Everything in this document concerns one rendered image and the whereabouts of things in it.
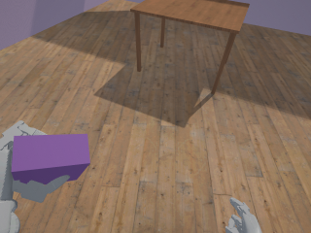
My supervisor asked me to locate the robot right hand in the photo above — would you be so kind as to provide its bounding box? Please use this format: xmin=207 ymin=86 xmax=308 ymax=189
xmin=225 ymin=197 xmax=262 ymax=233

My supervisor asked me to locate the left robot forearm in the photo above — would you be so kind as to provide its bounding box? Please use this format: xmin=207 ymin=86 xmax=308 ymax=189
xmin=0 ymin=198 xmax=20 ymax=233

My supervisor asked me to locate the robot left hand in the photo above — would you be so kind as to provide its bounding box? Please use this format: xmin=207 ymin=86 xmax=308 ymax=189
xmin=0 ymin=120 xmax=70 ymax=203

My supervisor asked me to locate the sponge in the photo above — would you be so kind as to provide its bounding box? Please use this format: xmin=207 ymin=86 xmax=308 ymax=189
xmin=11 ymin=134 xmax=90 ymax=184

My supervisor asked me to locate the table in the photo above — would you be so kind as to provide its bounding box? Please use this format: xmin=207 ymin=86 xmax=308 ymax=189
xmin=130 ymin=0 xmax=250 ymax=94

